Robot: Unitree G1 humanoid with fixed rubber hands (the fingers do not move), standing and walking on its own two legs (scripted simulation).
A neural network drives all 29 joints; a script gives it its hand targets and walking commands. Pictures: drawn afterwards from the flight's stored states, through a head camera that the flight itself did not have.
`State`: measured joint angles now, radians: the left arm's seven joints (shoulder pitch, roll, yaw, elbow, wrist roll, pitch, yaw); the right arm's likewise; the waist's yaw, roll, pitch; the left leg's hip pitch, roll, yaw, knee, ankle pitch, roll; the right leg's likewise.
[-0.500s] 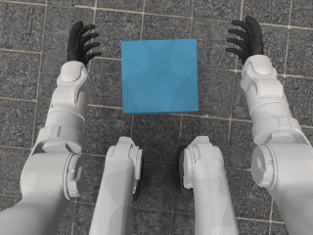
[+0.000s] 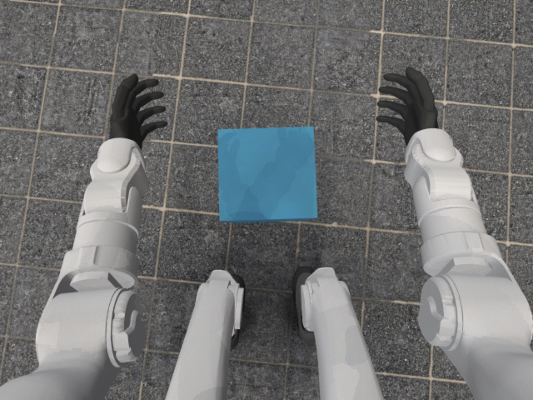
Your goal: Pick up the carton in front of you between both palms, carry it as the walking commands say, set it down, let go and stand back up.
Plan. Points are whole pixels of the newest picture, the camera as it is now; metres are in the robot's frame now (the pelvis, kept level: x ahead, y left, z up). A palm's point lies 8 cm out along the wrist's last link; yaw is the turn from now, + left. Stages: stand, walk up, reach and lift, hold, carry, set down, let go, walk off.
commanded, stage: set down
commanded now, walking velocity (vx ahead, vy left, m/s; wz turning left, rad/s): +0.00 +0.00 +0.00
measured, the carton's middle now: (267, 181) +0.46 +0.01 -0.47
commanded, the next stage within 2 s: let go in 0.06 s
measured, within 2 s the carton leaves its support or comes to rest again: neither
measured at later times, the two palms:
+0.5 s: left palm (39, 200) +0.37 +0.23 +0.02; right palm (493, 196) +0.37 -0.22 +0.02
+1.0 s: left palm out of the picture +0.25 +0.24 +0.11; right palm out of the picture +0.24 -0.22 +0.11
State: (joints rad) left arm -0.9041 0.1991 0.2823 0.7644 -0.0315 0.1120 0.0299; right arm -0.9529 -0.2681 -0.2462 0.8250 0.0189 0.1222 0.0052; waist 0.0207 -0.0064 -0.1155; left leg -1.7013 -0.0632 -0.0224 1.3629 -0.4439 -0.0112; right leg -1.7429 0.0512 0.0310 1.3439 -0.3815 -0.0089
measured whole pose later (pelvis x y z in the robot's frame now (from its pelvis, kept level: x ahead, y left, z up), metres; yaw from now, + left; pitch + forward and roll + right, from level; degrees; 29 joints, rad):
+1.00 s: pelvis +0.09 +0.01 +0.18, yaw -1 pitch -2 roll +0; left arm 0.23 0.21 0.04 0.44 0.00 0.08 -0.07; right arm 0.24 -0.22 -0.04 0.44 -0.01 0.08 0.08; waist 0.00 0.01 0.07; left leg -0.14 -0.04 -0.05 0.44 -0.27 0.03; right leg -0.17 0.03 0.04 0.42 -0.22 0.00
